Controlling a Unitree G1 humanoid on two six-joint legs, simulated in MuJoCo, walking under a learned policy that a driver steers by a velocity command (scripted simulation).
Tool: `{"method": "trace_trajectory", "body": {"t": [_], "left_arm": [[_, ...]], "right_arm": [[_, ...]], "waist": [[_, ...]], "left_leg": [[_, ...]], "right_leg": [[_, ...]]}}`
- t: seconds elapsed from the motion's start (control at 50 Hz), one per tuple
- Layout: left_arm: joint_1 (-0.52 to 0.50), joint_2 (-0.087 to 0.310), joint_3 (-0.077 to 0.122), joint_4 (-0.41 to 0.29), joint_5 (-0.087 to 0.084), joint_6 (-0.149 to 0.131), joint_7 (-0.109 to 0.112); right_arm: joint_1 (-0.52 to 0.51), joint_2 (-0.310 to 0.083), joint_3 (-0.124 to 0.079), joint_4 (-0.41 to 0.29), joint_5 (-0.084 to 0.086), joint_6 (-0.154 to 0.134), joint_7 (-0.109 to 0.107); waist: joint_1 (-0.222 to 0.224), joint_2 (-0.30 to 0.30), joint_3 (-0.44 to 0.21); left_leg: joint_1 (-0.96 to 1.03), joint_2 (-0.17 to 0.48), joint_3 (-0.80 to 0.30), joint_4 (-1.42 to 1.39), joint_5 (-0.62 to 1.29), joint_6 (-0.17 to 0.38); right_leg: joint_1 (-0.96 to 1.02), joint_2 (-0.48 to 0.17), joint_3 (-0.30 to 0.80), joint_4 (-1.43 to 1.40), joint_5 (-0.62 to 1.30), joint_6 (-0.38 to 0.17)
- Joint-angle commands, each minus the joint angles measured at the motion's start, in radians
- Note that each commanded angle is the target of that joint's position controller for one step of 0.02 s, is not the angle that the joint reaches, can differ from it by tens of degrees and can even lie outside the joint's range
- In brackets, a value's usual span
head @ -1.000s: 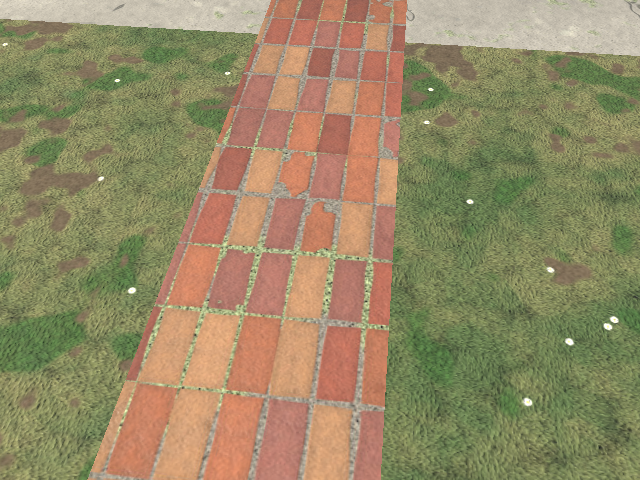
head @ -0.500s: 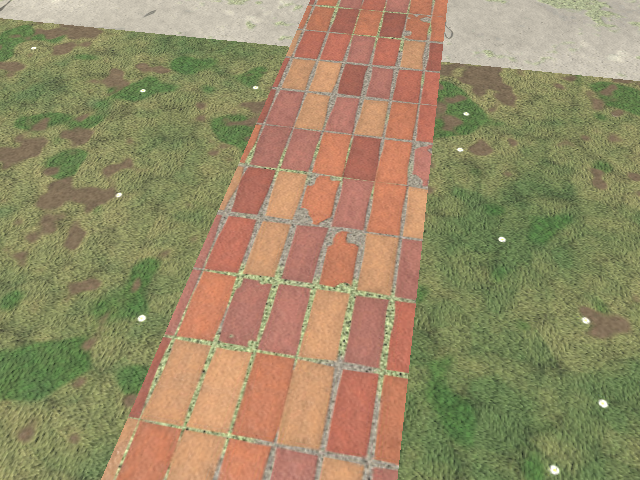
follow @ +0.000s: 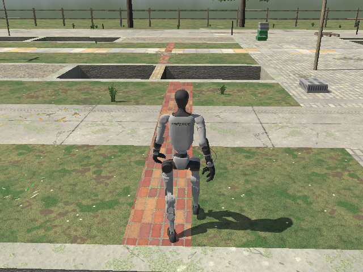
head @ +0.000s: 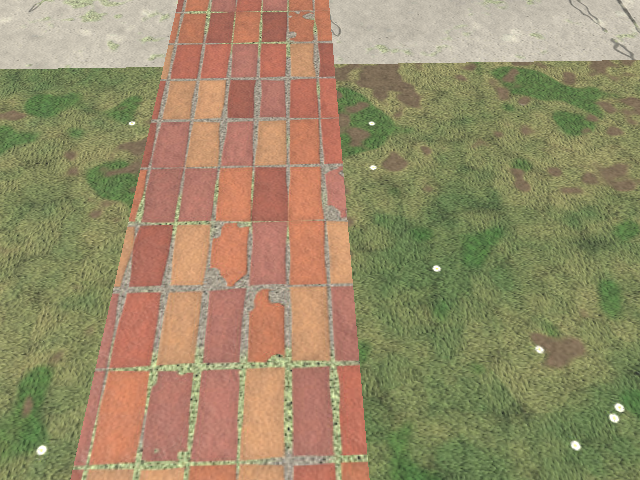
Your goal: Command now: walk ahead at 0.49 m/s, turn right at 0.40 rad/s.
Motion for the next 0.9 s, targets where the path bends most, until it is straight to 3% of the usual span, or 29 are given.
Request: {"method": "trace_trajectory", "body": {"t": [0.02,0.08,0.1,0.12,0.14,0.16,0.18,0.2,0.22,0.24,0.26,0.28,0.32,0.36,0.42,0.48,0.54,0.58,0.6,0.62,0.64,0.66,0.68,0.7,0.72,0.74,0.78,0.84,0.9], "left_arm": [[-0.154,0.033,0.003,-0.113,0.001,-0.008,-0.018],[-0.091,0.084,0.031,-0.129,0.006,-0.006,-0.037],[0.019,0.121,0.052,-0.109,0.004,-0.004,-0.038],[0.191,0.185,0.086,-0.067,0.005,0.002,-0.031],[0.334,0.279,0.113,-0.042,0.013,0.017,-0.005],[0.297,0.308,0.112,-0.069,0.013,0.007,-0.008],[0.314,0.228,0.095,-0.065,0.020,0.011,-0.005],[0.261,0.182,0.085,-0.073,0.018,0.009,0.000],[0.186,0.162,0.077,-0.094,0.017,0.004,-0.001],[0.125,0.139,0.070,-0.112,0.020,0.001,-0.001],[0.100,0.127,0.064,-0.124,0.028,-0.001,0.002],[0.097,0.128,0.065,-0.127,0.024,-0.003,0.004],[0.116,0.152,0.071,-0.130,0.021,-0.007,0.015],[0.151,0.184,0.083,-0.129,0.017,-0.003,0.030],[0.204,0.192,0.088,-0.124,0.005,0.009,0.038],[0.261,0.175,0.082,-0.102,0.002,0.010,0.036],[0.292,0.168,0.080,-0.090,0.008,0.014,0.036],[0.270,0.170,0.081,-0.097,0.013,0.019,0.037],[0.254,0.144,0.071,-0.108,0.016,0.017,0.035],[0.245,0.104,0.053,-0.133,0.030,0.013,0.035],[0.414,0.052,0.037,-0.126,0.000,0.000,0.033],[0.390,0.134,0.048,-0.108,-0.009,-0.006,0.034],[0.257,0.181,0.059,-0.130,-0.008,-0.007,0.032],[0.183,0.166,0.055,-0.151,0.008,-0.007,0.034],[0.148,0.151,0.055,-0.164,0.025,-0.010,0.033],[0.157,0.137,0.056,-0.167,0.028,-0.009,0.031],[0.188,0.105,0.051,-0.158,0.022,-0.003,0.029],[0.114,0.079,0.039,-0.180,0.028,-0.001,0.031],[0.022,0.058,0.028,-0.193,0.025,-0.007,0.025]], "right_arm": [[0.021,-0.157,-0.031,-0.036,0.004,0.011,-0.011],[-0.020,-0.204,-0.044,-0.066,0.001,0.040,-0.024],[-0.041,-0.219,-0.048,-0.079,-0.003,0.052,-0.029],[-0.073,-0.223,-0.049,-0.104,-0.003,0.058,-0.032],[-0.051,-0.181,-0.031,-0.137,-0.026,0.042,-0.026],[0.043,-0.055,0.010,-0.171,-0.021,0.001,0.002],[-0.072,-0.161,-0.019,-0.190,0.013,-0.041,0.019],[-0.157,-0.181,-0.023,-0.228,0.036,-0.056,0.021],[-0.191,-0.170,-0.021,-0.240,0.020,-0.060,0.011],[-0.193,-0.176,-0.032,-0.242,0.002,-0.049,0.001],[-0.179,-0.171,-0.036,-0.253,-0.004,-0.033,0.000],[-0.170,-0.160,-0.038,-0.268,-0.009,-0.020,-0.002],[-0.196,-0.137,-0.034,-0.295,-0.019,-0.002,-0.007],[-0.287,-0.119,-0.026,-0.329,-0.027,0.005,-0.011],[-0.402,-0.092,-0.014,-0.358,-0.020,0.000,-0.003],[-0.456,-0.109,-0.016,-0.373,-0.001,-0.010,0.013],[-0.471,-0.148,-0.030,-0.390,0.000,-0.025,0.031],[-0.390,-0.165,-0.043,-0.375,-0.002,-0.033,0.032],[-0.285,-0.193,-0.058,-0.353,-0.012,-0.038,0.028],[-0.114,-0.251,-0.073,-0.335,-0.023,-0.039,0.023],[-0.005,-0.323,-0.098,-0.279,-0.021,-0.026,0.031],[0.007,-0.229,-0.078,-0.281,0.009,-0.020,0.036],[-0.050,-0.177,-0.062,-0.294,0.011,-0.013,0.030],[-0.114,-0.167,-0.053,-0.307,-0.002,-0.003,0.028],[-0.148,-0.149,-0.045,-0.306,-0.009,0.001,0.031],[-0.162,-0.133,-0.038,-0.305,-0.016,-0.001,0.031],[-0.156,-0.127,-0.035,-0.291,-0.009,-0.005,0.035],[-0.126,-0.174,-0.048,-0.264,0.001,-0.002,0.026],[-0.093,-0.195,-0.051,-0.241,0.009,0.009,0.019]], "waist": [[-0.003,0.082,0.098],[0.062,0.145,0.018],[0.121,0.161,-0.040],[0.207,0.135,-0.122],[0.226,-0.029,-0.238],[0.128,-0.223,-0.362],[0.189,-0.106,-0.347],[0.175,-0.059,-0.210],[0.122,0.072,-0.128],[0.080,0.103,-0.080],[0.048,0.080,-0.058],[0.032,0.063,-0.045],[0.027,0.040,-0.028],[0.054,0.027,-0.008],[0.106,-0.004,-0.014],[0.144,-0.039,-0.019],[0.142,-0.060,-0.013],[0.090,-0.082,-0.028],[0.038,-0.071,-0.094],[-0.032,0.032,-0.232],[0.021,0.382,-0.339],[-0.013,0.287,-0.284],[-0.035,0.173,-0.140],[-0.009,0.091,-0.072],[0.014,0.079,-0.014],[0.042,0.104,-0.007],[0.063,0.141,-0.016],[0.053,0.122,-0.002],[0.021,0.121,0.007]], "left_leg": [[0.009,0.306,-0.038,-0.025,0.540,0.089],[0.112,0.328,0.005,0.189,1.052,0.057],[0.102,0.320,0.019,0.347,1.152,0.045],[-0.018,0.279,0.035,0.583,1.071,0.013],[-0.320,0.204,0.039,0.921,0.581,-0.020],[-0.727,-0.009,-0.133,1.263,-0.239,-0.070],[-0.838,0.055,-0.288,1.313,-0.198,-0.042],[-0.873,0.099,-0.268,1.268,-0.109,-0.027],[-0.829,0.138,-0.257,1.186,-0.047,-0.028],[-0.765,0.169,-0.248,1.104,-0.019,-0.038],[-0.704,0.187,-0.253,1.068,-0.012,-0.048],[-0.685,0.193,-0.248,1.021,-0.011,-0.061],[-0.675,0.192,-0.226,0.913,0.028,-0.090],[-0.681,0.174,-0.212,0.751,0.145,-0.110],[-0.606,0.116,-0.204,0.495,0.338,-0.107],[-0.566,0.097,-0.205,0.388,0.406,-0.095],[-0.561,0.090,-0.213,0.316,0.300,-0.048],[-0.451,0.069,-0.181,0.260,0.244,-0.005],[-0.292,0.093,-0.201,0.259,0.259,0.034],[-0.032,0.254,-0.370,0.282,0.297,0.104],[0.300,0.451,-0.822,0.197,0.098,0.291],[0.297,0.465,-0.953,0.118,-0.169,0.281],[0.176,0.424,-0.809,0.102,-0.182,0.231],[0.043,0.381,-0.689,0.087,-0.079,0.202],[-0.060,0.343,-0.615,0.062,0.028,0.199],[-0.125,0.309,-0.553,0.041,0.109,0.185],[-0.170,0.273,-0.472,0.013,0.222,0.188],[-0.180,0.274,-0.392,-0.019,0.351,0.199],[-0.178,0.250,-0.319,-0.028,0.368,0.171]], "right_leg": [[0.028,0.030,-0.037,-0.098,-0.025,-0.030],[0.163,0.114,-0.116,-0.094,-0.197,-0.082],[0.295,0.151,-0.131,-0.111,-0.231,-0.104],[0.552,0.161,-0.086,-0.182,-0.178,-0.140],[0.892,-0.041,0.209,-0.150,-0.099,-0.204],[1.192,-0.264,0.801,-0.321,-0.264,-0.423],[1.180,-0.221,0.761,-0.383,-0.323,-0.369],[1.044,-0.183,0.592,-0.389,-0.267,-0.319],[0.866,-0.145,0.493,-0.417,-0.167,-0.287],[0.730,-0.109,0.412,-0.431,-0.075,-0.265],[0.631,-0.082,0.376,-0.451,-0.045,-0.261],[0.577,-0.066,0.361,-0.466,-0.033,-0.263],[0.493,-0.043,0.303,-0.481,0.020,-0.264],[0.457,-0.015,0.265,-0.485,0.019,-0.247],[0.450,0.034,0.232,-0.445,-0.064,-0.193],[0.511,-0.001,0.269,-0.411,-0.147,-0.176],[0.627,-0.055,0.348,-0.333,-0.159,-0.160],[0.652,-0.045,0.357,-0.257,-0.054,-0.134],[0.627,0.005,0.321,-0.132,0.048,-0.106],[0.495,0.068,0.239,0.147,-0.097,-0.066],[0.117,0.211,0.139,0.480,-0.590,0.013],[-0.039,0.161,0.197,0.605,-0.665,0.018],[-0.088,0.120,0.186,0.636,-0.569,0.016],[-0.059,0.075,0.137,0.602,-0.488,0.017],[-0.036,0.044,0.120,0.536,-0.437,0.019],[0.022,0.016,0.112,0.487,-0.406,0.020],[0.072,0.006,0.080,0.419,-0.392,0.030],[0.050,-0.009,0.054,0.260,-0.309,0.052],[0.090,0.001,0.035,0.068,-0.153,0.056]]}}
Velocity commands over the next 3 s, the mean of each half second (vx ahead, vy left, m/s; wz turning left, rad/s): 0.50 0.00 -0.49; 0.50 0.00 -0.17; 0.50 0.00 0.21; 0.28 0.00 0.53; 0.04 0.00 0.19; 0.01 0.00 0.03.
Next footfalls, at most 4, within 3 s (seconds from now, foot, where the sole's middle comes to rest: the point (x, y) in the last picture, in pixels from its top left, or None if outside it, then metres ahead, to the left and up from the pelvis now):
0.12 right None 0.26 -0.11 -0.77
0.60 left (300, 443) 0.56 0.03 -0.77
1.12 right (435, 361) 0.74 -0.29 -0.77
1.68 left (336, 253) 1.07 -0.09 -0.77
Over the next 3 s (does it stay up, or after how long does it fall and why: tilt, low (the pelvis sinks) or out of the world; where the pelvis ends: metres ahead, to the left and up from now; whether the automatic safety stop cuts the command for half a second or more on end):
stays up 1.07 -0.21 0.00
